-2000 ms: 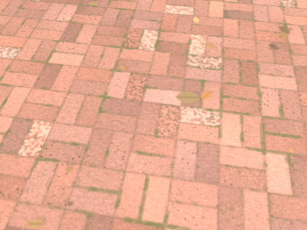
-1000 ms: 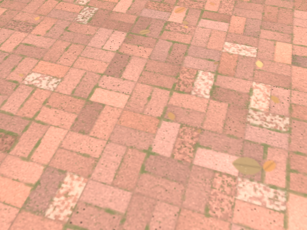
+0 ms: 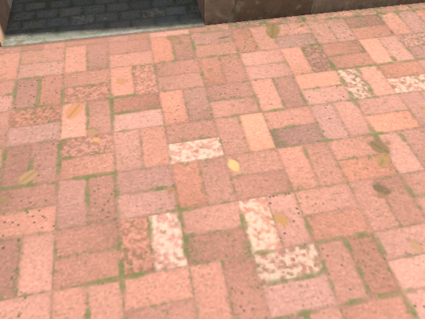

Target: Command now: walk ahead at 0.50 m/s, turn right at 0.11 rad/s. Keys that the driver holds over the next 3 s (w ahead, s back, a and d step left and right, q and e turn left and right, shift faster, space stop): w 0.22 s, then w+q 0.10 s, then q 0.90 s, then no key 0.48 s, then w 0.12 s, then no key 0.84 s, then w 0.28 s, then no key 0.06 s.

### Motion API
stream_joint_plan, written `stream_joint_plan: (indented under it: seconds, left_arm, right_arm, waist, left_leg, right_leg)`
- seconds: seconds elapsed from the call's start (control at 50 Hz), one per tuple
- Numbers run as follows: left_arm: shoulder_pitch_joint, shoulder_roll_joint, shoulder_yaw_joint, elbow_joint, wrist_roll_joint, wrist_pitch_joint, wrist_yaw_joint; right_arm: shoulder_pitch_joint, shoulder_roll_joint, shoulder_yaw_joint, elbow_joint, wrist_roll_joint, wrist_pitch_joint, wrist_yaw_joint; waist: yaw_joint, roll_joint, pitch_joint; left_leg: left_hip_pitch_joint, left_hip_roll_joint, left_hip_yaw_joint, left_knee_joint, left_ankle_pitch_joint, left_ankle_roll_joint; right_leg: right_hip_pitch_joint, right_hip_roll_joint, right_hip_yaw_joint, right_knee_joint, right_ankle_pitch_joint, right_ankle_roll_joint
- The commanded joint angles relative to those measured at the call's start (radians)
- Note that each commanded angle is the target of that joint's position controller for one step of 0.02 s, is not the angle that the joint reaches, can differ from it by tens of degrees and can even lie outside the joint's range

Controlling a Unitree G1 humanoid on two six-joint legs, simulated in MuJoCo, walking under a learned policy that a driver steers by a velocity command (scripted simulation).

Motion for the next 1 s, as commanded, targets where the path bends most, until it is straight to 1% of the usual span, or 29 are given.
stream_joint_plan:
  seconds: [0.02,0.04,0.06,0.08,0.1,0.12,0.14,0.16,0.18,0.2,0.24,0.32,0.38,0.42,0.46,0.5,0.54,0.56,0.58,0.6,0.62,0.64,0.66,0.68,0.7,0.76,0.88,0.92,1.0]
  left_arm:
    - [-0.044,0.081,0.016,-0.071,0.0,-0.02,0.012]
    - [0.019,0.088,0.022,-0.05,0.005,-0.025,0.018]
    - [0.151,0.107,0.034,-0.001,0.015,-0.035,0.027]
    - [0.323,0.166,0.055,0.044,0.032,-0.043,0.039]
    - [0.414,0.28,0.085,0.053,0.039,-0.039,0.053]
    - [0.397,0.256,0.086,0.059,-0.013,-0.026,0.053]
    - [0.308,0.205,0.073,0.053,-0.023,-0.025,0.052]
    - [0.249,0.144,0.058,0.048,-0.021,-0.031,0.047]
    - [0.216,0.113,0.05,0.05,-0.02,-0.038,0.047]
    - [0.201,0.091,0.044,0.059,-0.022,-0.045,0.049]
    - [0.22,0.095,0.046,0.076,-0.02,-0.061,0.05]
    - [0.28,0.108,0.053,0.118,-0.019,-0.076,0.053]
    - [0.27,0.089,0.043,0.133,-0.022,-0.078,0.057]
    - [0.28,0.093,0.041,0.143,-0.026,-0.078,0.064]
    - [0.309,0.103,0.042,0.16,-0.027,-0.071,0.074]
    - [0.306,0.124,0.049,0.167,-0.025,-0.06,0.085]
    - [0.288,0.145,0.059,0.163,-0.026,-0.045,0.096]
    - [0.277,0.152,0.063,0.156,-0.031,-0.036,0.097]
    - [0.296,0.147,0.063,0.129,-0.031,-0.036,0.096]
    - [0.42,0.034,0.041,0.101,-0.046,-0.03,0.088]
    - [0.379,0.092,0.049,0.106,-0.015,-0.013,0.086]
    - [0.306,0.095,0.051,0.088,-0.019,-0.007,0.083]
    - [0.244,0.094,0.05,0.076,-0.014,-0.006,0.084]
    - [0.215,0.1,0.054,0.065,-0.004,0.004,0.085]
    - [0.235,0.094,0.054,0.065,0.002,0.022,0.084]
    - [0.256,0.066,0.05,0.061,-0.002,0.053,0.085]
    - [0.133,0.088,0.058,0.009,-0.008,0.071,0.093]
    - [0.107,0.089,0.058,-0.004,-0.013,0.069,0.095]
    - [0.1,0.089,0.053,-0.02,-0.027,0.054,0.101]
  right_arm:
    - [0.002,-0.178,-0.039,-0.028,-0.001,-0.002,-0.007]
    - [-0.001,-0.181,-0.039,-0.022,0.002,0.003,-0.009]
    - [0.005,-0.168,-0.034,-0.015,0.005,0.008,-0.01]
    - [-0.008,-0.139,-0.022,-0.039,0.007,0.006,-0.011]
    - [0.052,-0.032,0.002,-0.09,0.026,0.004,-0.004]
    - [0.015,-0.141,-0.029,-0.077,-0.002,0.012,-0.015]
    - [-0.039,-0.144,-0.035,-0.09,-0.004,0.013,-0.013]
    - [-0.069,-0.119,-0.027,-0.092,0.001,0.009,-0.007]
    - [-0.074,-0.104,-0.027,-0.085,0.0,0.016,-0.003]
    - [-0.057,-0.095,-0.025,-0.076,-0.014,0.029,0.001]
    - [-0.044,-0.074,-0.023,-0.062,-0.021,0.048,0.013]
    - [-0.179,-0.066,-0.028,-0.099,-0.013,0.059,0.022]
    - [-0.239,-0.038,-0.018,-0.118,-0.014,0.053,0.019]
    - [-0.3,-0.019,-0.007,-0.138,-0.015,0.049,0.021]
    - [-0.33,-0.023,-0.004,-0.153,-0.017,0.047,0.022]
    - [-0.299,-0.043,-0.011,-0.154,-0.024,0.045,0.022]
    - [-0.186,-0.075,-0.026,-0.128,-0.032,0.037,0.017]
    - [-0.088,-0.093,-0.037,-0.098,-0.04,0.025,0.012]
    - [-0.007,-0.177,-0.062,-0.09,-0.044,0.016,0.001]
    - [-0.039,-0.287,-0.09,-0.109,-0.028,0.027,-0.009]
    - [-0.015,-0.266,-0.095,-0.122,0.033,0.044,-0.008]
    - [-0.105,-0.219,-0.086,-0.141,0.031,0.059,-0.016]
    - [-0.173,-0.154,-0.067,-0.152,0.024,0.074,-0.021]
    - [-0.204,-0.122,-0.059,-0.155,0.021,0.082,-0.025]
    - [-0.219,-0.109,-0.056,-0.158,0.018,0.088,-0.028]
    - [-0.218,-0.15,-0.07,-0.163,0.001,0.083,-0.02]
    - [-0.201,-0.177,-0.086,-0.178,-0.004,0.107,-0.022]
    - [-0.192,-0.18,-0.09,-0.18,-0.007,0.114,-0.022]
    - [-0.195,-0.183,-0.096,-0.185,-0.014,0.121,-0.018]
  waist:
    - [0.049,0.135,0.029]
    - [0.082,0.126,0.0]
    - [0.138,0.087,-0.07]
    - [0.207,0.024,-0.182]
    - [0.195,-0.211,-0.3]
    - [0.197,-0.136,-0.285]
    - [0.152,-0.08,-0.144]
    - [0.126,-0.043,-0.071]
    - [0.095,-0.043,-0.03]
    - [0.068,-0.057,-0.012]
    - [0.052,-0.041,-0.018]
    - [0.071,-0.017,0.043]
    - [0.063,-0.015,0.06]
    - [0.082,-0.031,0.049]
    - [0.099,-0.042,0.033]
    - [0.086,-0.061,0.012]
    - [0.045,-0.058,-0.044]
    - [-0.001,-0.02,-0.096]
    - [-0.03,0.087,-0.18]
    - [0.067,0.284,-0.305]
    - [0.014,0.132,-0.413]
    - [0.032,0.096,-0.271]
    - [0.051,0.047,-0.138]
    - [0.071,0.044,-0.076]
    - [0.091,0.065,-0.069]
    - [0.103,0.076,-0.112]
    - [0.053,0.138,-0.09]
    - [0.041,0.144,-0.077]
    - [0.035,0.156,-0.077]
  left_leg:
    - [-0.045,0.274,-0.13,0.003,0.552,0.128]
    - [-0.035,0.263,-0.11,0.093,0.672,0.116]
    - [-0.064,0.222,-0.067,0.262,0.73,0.097]
    - [-0.211,0.179,-0.033,0.496,0.545,0.072]
    - [-0.556,0.023,0.031,0.863,-0.026,0.023]
    - [-0.658,0.009,-0.093,0.986,-0.23,0.034]
    - [-0.701,0.064,-0.125,1.0,-0.163,0.046]
    - [-0.679,0.097,-0.125,0.948,-0.098,0.046]
    - [-0.633,0.121,-0.119,0.892,-0.065,0.041]
    - [-0.584,0.133,-0.116,0.857,-0.047,0.03]
    - [-0.555,0.124,-0.104,0.847,-0.006,0.016]
    - [-0.678,0.124,-0.139,0.764,0.13,-0.001]
    - [-0.627,0.097,-0.096,0.603,0.229,-0.008]
    - [-0.554,0.078,-0.035,0.49,0.297,0.003]
    - [-0.527,0.057,-0.004,0.422,0.306,0.019]
    - [-0.49,0.028,0.011,0.383,0.232,0.048]
    - [-0.385,-0.022,0.024,0.325,0.162,0.087]
    - [-0.266,-0.038,0.011,0.22,0.262,0.11]
    - [-0.065,0.116,-0.164,0.229,0.671,0.163]
    - [0.213,0.422,-0.544,0.322,1.319,0.368]
    - [0.197,0.418,-0.589,0.25,1.154,0.415]
    - [0.061,0.378,-0.52,0.193,0.901,0.392]
    - [-0.083,0.319,-0.463,0.127,0.727,0.341]
    - [-0.172,0.267,-0.425,0.093,0.642,0.297]
    - [-0.24,0.228,-0.388,0.07,0.581,0.272]
    - [-0.294,0.181,-0.365,0.061,0.504,0.243]
    - [-0.279,0.152,-0.486,0.002,0.004,0.198]
    - [-0.264,0.152,-0.529,-0.001,-0.051,0.192]
    - [-0.249,0.147,-0.586,0.024,-0.001,0.184]
  right_leg:
    - [0.114,0.034,-0.05,-0.072,-0.046,-0.034]
    - [0.206,0.06,-0.061,-0.12,-0.057,-0.051]
    - [0.38,0.083,-0.065,-0.179,-0.043,-0.075]
    - [0.617,-0.046,0.079,-0.196,-0.111,-0.12]
    - [0.884,-0.347,0.539,-0.277,-0.206,-0.233]
    - [0.823,-0.367,0.673,-0.353,-0.174,-0.259]
    - [0.716,-0.318,0.515,-0.355,-0.148,-0.24]
    - [0.6,-0.269,0.411,-0.389,-0.077,-0.218]
    - [0.518,-0.221,0.33,-0.422,-0.034,-0.184]
    - [0.454,-0.186,0.273,-0.448,0.014,-0.164]
    - [0.429,-0.172,0.21,-0.48,0.1,-0.17]
    - [0.448,-0.171,0.1,-0.545,0.109,-0.161]
    - [0.436,-0.14,-0.04,-0.492,0.45,-0.132]
    - [0.436,-0.129,-0.102,-0.446,0.565,-0.114]
    - [0.497,-0.139,-0.119,-0.388,0.63,-0.099]
    - [0.556,-0.157,-0.124,-0.286,0.732,-0.085]
    - [0.582,-0.16,-0.129,-0.082,0.809,-0.069]
    - [0.55,-0.13,-0.149,0.103,0.693,-0.045]
    - [0.379,-0.07,-0.166,0.387,0.335,-0.004]
    - [0.052,0.126,-0.122,0.748,-0.561,0.04]
    - [0.018,0.089,0.053,0.794,-0.501,0.043]
    - [-0.022,0.048,0.065,0.783,-0.427,0.045]
    - [-0.035,0.016,0.062,0.699,-0.371,0.05]
    - [-0.016,-0.001,0.064,0.627,-0.338,0.057]
    - [0.036,-0.004,0.06,0.575,-0.312,0.065]
    - [0.093,0.02,0.049,0.494,-0.275,0.078]
    - [0.029,0.028,0.078,0.321,-0.235,0.093]
    - [0.028,0.038,0.087,0.269,-0.244,0.091]
    - [0.1,0.076,0.092,0.154,-0.285,0.069]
